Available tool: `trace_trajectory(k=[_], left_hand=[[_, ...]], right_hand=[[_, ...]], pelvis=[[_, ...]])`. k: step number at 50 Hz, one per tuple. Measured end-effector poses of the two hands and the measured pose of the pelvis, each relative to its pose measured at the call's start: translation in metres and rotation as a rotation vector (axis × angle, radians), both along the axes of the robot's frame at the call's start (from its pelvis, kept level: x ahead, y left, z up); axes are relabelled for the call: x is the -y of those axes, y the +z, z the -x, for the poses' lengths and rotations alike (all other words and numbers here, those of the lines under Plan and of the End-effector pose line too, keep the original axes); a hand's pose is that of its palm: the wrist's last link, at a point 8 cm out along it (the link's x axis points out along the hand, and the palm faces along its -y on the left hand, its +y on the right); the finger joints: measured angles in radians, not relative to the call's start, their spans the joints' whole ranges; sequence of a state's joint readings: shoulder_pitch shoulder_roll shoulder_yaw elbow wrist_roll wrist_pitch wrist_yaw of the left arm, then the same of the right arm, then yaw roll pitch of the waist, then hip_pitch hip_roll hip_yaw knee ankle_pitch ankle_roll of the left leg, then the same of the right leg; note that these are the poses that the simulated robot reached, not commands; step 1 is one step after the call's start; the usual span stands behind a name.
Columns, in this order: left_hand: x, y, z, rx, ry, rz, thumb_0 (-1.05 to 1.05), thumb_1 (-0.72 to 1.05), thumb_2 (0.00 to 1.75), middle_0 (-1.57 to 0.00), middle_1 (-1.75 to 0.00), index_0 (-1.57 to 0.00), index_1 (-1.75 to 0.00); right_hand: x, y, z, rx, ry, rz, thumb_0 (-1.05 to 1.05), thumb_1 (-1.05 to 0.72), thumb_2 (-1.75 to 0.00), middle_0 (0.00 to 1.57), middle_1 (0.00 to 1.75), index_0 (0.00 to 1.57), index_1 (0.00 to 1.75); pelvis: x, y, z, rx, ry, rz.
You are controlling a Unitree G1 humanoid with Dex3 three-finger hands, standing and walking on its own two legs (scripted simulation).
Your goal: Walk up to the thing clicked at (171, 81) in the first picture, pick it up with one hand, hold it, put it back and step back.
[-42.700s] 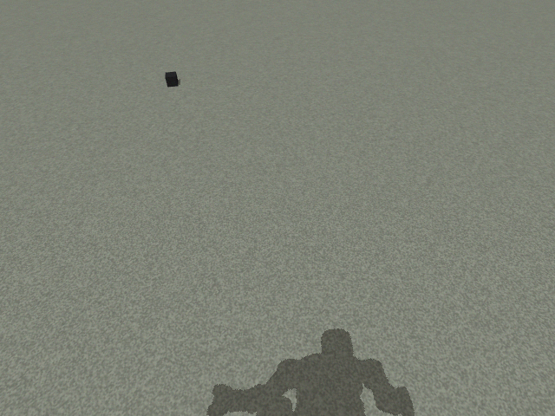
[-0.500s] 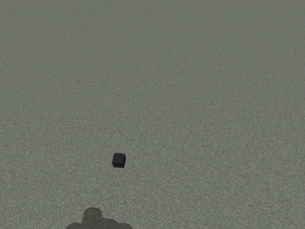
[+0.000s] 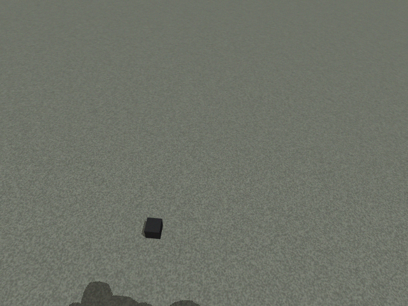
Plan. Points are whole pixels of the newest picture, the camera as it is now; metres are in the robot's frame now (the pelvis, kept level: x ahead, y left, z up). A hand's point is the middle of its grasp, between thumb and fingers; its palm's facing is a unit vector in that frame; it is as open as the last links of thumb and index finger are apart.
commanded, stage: walk up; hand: left
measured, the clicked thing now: (153, 228) +0.62 +0.21 -0.73
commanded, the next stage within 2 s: stand in 1.80 s
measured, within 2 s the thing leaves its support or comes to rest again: neither
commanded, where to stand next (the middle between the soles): +0.23 -0.03 m, yaw +0 degrees
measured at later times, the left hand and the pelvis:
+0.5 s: hand (120, 259) +0.26 +0.19 -0.13, palm faces -0.09 -0.93 -0.37, open 7.4 cm; pelvis +0.13 -0.05 +0.00, yaw -3 degrees
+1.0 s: hand (104, 271) +0.24 +0.23 -0.15, palm faces -0.03 -0.92 -0.38, open 7.4 cm; pelvis +0.15 -0.04 +0.00, yaw +0 degrees
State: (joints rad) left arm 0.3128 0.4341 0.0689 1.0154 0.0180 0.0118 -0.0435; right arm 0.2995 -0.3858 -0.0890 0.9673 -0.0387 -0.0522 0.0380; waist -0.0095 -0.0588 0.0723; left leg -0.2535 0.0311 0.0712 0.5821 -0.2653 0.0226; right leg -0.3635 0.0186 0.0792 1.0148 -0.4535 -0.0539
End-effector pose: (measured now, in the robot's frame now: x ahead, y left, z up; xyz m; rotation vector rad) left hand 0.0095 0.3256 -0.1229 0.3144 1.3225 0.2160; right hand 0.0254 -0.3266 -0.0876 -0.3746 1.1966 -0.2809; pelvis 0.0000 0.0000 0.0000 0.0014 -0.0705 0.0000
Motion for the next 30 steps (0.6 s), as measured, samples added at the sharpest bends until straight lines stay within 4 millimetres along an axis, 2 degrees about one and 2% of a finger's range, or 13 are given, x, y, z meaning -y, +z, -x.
trace_trajectory(k=[4, 9, 14, 18, 24, 30], left_hand=[[-0.001, 0.011, -0.046, 0.055, -0.044, 0.008, 0.01, 0.90, 0.90, -0.20, -0.30, -0.20, -0.30], [0.004, 0.023, -0.101, 0.080, -0.095, -0.006, 0.01, 0.90, 0.90, -0.20, -0.30, -0.20, -0.30], [0.024, 0.025, -0.161, 0.113, -0.132, -0.040, 0.01, 0.90, 0.90, -0.20, -0.30, -0.20, -0.30], [0.053, 0.024, -0.203, 0.161, -0.147, -0.050, 0.01, 0.90, 0.90, -0.20, -0.30, -0.20, -0.30], [0.088, 0.030, -0.241, 0.215, -0.158, -0.012, 0.01, 0.90, 0.90, -0.20, -0.30, -0.20, -0.30], [0.090, 0.016, -0.262, 0.238, -0.143, 0.015, 0.01, 0.90, 0.90, -0.21, -0.30, -0.20, -0.30]], right_hand=[[-0.010, 0.004, -0.001, -0.020, -0.030, -0.022, 0.00, -0.90, -0.89, 0.20, 0.30, 0.21, 0.30], [-0.009, 0.000, -0.019, -0.024, -0.048, -0.044, 0.00, -0.90, -0.89, 0.20, 0.30, 0.21, 0.31], [0.006, -0.021, -0.052, -0.040, -0.052, -0.073, 0.00, -0.90, -0.89, 0.20, 0.30, 0.21, 0.31], [0.019, -0.043, -0.088, -0.050, -0.056, -0.098, 0.00, -0.90, -0.89, 0.20, 0.30, 0.21, 0.30], [0.020, -0.040, -0.141, -0.023, -0.013, -0.118, 0.00, -0.90, -0.89, 0.20, 0.30, 0.20, 0.30], [0.026, -0.034, -0.171, 0.003, 0.009, -0.068, 0.00, -0.90, -0.89, 0.20, 0.30, 0.20, 0.30]], pelvis=[[-0.002, 0.008, -0.023, 0.003, -0.013, -0.003], [0.004, 0.010, -0.055, -0.001, -0.034, -0.014], [0.020, 0.000, -0.088, -0.016, -0.048, -0.031], [0.036, -0.008, -0.108, -0.023, -0.048, -0.001], [0.045, 0.001, -0.129, -0.044, -0.052, -0.032], [0.043, -0.005, -0.144, -0.042, -0.041, -0.009]])
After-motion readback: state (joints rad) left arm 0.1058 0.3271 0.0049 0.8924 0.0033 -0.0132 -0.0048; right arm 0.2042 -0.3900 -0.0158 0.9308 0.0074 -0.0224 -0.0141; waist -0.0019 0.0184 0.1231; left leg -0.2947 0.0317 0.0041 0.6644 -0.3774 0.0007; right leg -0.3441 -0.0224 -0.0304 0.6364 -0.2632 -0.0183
